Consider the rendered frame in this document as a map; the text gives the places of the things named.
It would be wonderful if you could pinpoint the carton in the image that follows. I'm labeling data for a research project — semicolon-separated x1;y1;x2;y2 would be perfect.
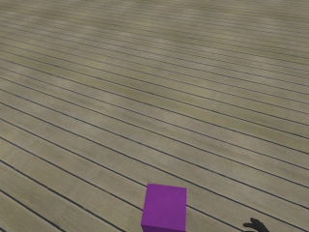
141;183;187;232

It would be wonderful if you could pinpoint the robot right hand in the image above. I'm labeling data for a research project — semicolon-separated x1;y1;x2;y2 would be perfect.
243;218;269;232

